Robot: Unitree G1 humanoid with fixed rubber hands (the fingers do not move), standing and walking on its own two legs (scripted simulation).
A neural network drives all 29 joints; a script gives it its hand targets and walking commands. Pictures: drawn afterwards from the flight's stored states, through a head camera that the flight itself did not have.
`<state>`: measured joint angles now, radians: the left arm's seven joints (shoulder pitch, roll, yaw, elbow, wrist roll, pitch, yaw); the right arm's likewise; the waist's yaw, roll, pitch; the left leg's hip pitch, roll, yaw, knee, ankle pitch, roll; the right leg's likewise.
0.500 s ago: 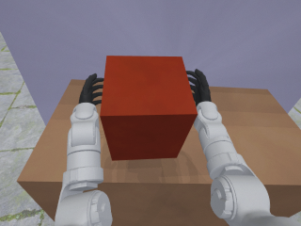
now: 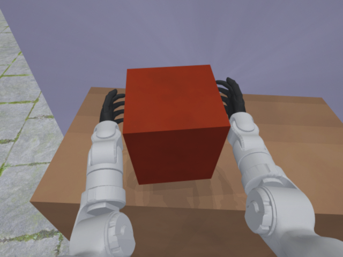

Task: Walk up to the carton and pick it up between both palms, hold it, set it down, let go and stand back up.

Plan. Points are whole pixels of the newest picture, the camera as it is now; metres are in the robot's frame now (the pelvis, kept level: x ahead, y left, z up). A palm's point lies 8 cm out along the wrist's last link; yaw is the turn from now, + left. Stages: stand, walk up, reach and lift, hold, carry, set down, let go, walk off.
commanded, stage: set down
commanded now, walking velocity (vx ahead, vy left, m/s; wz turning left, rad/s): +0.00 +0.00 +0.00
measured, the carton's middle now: (172, 128) +0.42 +0.06 +0.08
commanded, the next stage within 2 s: none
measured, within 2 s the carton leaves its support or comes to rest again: neither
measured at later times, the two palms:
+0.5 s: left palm (110, 128) +0.37 +0.21 +0.10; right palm (226, 110) +0.46 -0.07 +0.13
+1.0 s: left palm (115, 127) +0.38 +0.21 +0.10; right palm (227, 110) +0.47 -0.08 +0.12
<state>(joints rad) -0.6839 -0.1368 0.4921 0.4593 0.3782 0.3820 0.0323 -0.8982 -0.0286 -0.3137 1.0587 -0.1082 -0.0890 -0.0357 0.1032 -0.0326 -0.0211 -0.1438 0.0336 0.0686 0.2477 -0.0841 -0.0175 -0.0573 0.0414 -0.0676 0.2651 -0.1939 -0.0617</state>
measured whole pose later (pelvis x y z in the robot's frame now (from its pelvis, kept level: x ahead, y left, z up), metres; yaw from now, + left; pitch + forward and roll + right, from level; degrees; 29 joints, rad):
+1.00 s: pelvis +0.01 +0.00 +0.00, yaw -1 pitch +9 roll +0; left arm -0.76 -0.20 0.62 0.64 0.40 0.19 0.10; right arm -1.01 -0.09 -0.50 1.24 -0.28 -0.12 0.05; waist 0.19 -0.02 -0.11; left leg -0.34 0.05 0.10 0.29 -0.10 -0.02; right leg -0.26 0.05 -0.07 0.30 -0.20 -0.07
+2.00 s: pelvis +0.02 -0.01 -0.01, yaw +0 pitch +15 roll +0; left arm -0.75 -0.24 0.69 0.67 0.44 0.07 0.11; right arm -1.06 -0.09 -0.57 1.27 -0.38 -0.17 0.08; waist 0.20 -0.04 -0.14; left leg -0.47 0.06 0.13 0.29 -0.08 -0.02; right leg -0.38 0.05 -0.09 0.30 -0.20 -0.07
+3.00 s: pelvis +0.02 -0.01 +0.00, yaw +0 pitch +14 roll +1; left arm -0.72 -0.27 0.74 0.60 0.52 0.07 0.09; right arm -0.99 -0.04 -0.62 1.17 -0.42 -0.17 0.14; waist 0.18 -0.06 -0.10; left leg -0.43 0.06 0.16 0.30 -0.09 0.00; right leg -0.34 0.04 -0.08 0.31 -0.21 -0.08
